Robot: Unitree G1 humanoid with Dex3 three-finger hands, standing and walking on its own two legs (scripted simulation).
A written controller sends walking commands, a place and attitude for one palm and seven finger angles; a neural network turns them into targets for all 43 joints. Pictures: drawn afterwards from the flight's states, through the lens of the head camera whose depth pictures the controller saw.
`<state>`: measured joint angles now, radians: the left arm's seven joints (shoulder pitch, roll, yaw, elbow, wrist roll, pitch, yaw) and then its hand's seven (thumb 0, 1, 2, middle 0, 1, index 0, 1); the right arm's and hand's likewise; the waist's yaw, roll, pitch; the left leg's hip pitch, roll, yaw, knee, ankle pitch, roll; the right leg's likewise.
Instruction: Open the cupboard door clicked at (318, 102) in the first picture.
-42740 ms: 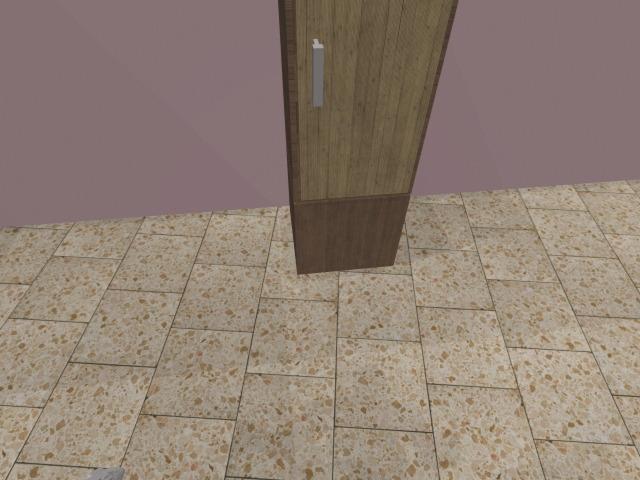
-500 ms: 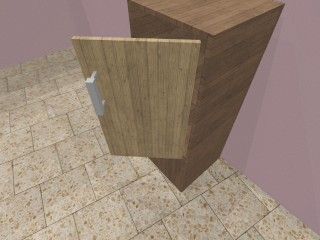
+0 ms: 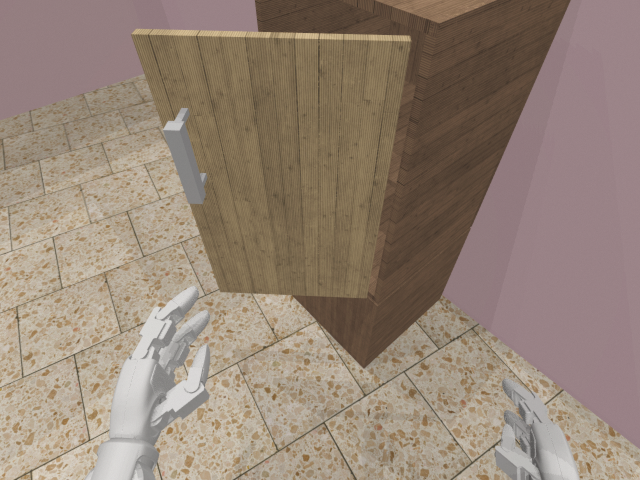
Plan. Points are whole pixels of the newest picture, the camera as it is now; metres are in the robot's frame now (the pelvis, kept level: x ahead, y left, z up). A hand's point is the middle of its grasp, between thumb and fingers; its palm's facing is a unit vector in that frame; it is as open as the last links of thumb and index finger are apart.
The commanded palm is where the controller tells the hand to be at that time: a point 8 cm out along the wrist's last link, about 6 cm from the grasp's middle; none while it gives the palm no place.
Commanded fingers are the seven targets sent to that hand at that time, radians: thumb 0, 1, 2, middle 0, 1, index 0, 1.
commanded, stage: raise the hand with hooked fingers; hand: left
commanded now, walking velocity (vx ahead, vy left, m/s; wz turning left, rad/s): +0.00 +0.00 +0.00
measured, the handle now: (190, 157) +0.55 +0.22 +0.11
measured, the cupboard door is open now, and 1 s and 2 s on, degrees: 46 46 46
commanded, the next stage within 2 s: move the hooked fingers beside the handle in 1.80 s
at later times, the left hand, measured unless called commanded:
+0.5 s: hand (138, 391) +0.21 +0.21 +0.04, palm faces -0.01 -1.00 -0.05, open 10.9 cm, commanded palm +0.18 +0.27 +0.05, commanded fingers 0.00 -0.06 0.49 -0.27 -0.92 -0.27 -0.92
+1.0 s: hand (74, 336) +0.25 +0.28 +0.09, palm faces +0.04 -1.00 -0.07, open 13.6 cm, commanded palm +0.23 +0.33 +0.10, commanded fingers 0.00 -0.50 0.30 -0.30 -1.20 -0.30 -1.20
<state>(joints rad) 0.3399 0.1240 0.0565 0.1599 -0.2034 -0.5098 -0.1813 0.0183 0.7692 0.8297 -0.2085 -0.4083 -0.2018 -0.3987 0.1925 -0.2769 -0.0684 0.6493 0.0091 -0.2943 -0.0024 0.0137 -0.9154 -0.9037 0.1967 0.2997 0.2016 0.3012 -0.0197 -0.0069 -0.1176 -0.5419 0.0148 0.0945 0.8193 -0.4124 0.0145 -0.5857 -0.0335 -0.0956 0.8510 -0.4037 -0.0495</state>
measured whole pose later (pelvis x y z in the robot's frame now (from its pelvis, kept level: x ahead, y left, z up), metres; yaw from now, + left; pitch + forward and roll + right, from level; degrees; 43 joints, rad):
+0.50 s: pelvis -0.02 +0.01 -0.01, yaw +2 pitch +9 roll -2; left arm 0.29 0.28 0.20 0.07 -0.29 -0.28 -0.31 0.01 0.17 0.59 -0.26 -0.78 -0.25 -0.77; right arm 0.28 -0.20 0.06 0.59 0.04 -0.22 -0.05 0.01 -0.90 -0.90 0.20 0.30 0.21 0.30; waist -0.01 0.04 -0.08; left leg -0.66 0.03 0.04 0.94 -0.44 0.03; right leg -0.65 -0.02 -0.15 0.89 -0.40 -0.04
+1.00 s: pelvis +0.00 +0.03 +0.01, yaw +2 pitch +4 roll -2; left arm 0.09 0.35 0.32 0.21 -0.31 -0.22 -0.39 -0.01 -0.40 0.34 -0.30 -1.14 -0.29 -1.13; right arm 0.24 -0.27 0.05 0.58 0.05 -0.27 -0.07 0.01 -0.91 -0.90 0.20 0.30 0.20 0.30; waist 0.02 0.03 -0.05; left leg -0.45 0.01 0.06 0.77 -0.39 0.05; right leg -0.44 -0.03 -0.13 0.71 -0.34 -0.01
